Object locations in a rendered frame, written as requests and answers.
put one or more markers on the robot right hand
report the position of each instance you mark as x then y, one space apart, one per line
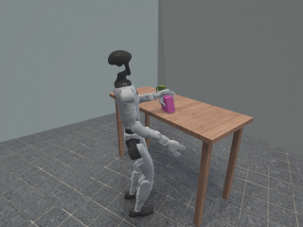
173 146

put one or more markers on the table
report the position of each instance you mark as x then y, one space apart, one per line
203 121

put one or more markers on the right robot upper arm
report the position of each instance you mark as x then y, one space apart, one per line
128 101

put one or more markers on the robot right forearm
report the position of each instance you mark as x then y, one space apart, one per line
146 132

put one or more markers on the sponge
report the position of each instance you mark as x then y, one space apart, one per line
169 104

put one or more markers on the right robot shin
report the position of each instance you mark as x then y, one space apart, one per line
142 193

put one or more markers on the robot left forearm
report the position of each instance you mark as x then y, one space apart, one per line
148 97

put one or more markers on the right robot foot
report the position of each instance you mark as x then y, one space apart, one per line
144 211

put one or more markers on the robot left hand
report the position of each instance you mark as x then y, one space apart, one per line
163 93

